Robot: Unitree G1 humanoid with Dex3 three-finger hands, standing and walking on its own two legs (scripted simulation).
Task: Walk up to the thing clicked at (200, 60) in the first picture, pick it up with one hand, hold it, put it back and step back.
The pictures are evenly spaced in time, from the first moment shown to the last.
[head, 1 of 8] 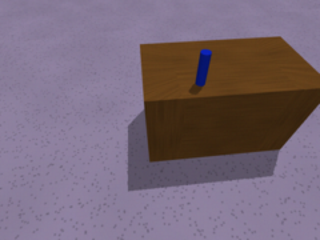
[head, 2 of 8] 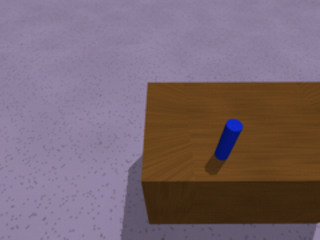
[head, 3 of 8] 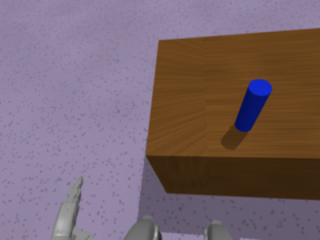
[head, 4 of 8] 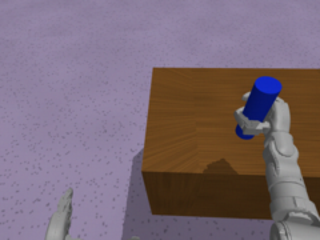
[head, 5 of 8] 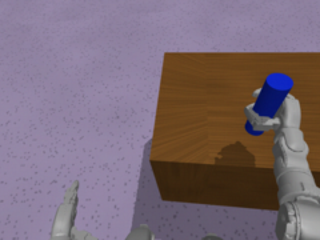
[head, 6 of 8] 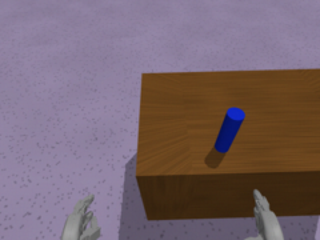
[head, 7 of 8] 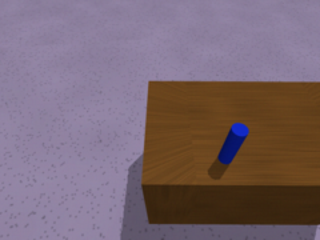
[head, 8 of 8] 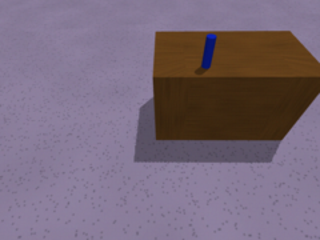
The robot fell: no
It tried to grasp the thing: yes
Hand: right
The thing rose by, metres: 0.24
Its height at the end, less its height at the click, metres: +0.00
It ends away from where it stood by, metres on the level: 0.01
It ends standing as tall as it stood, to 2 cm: yes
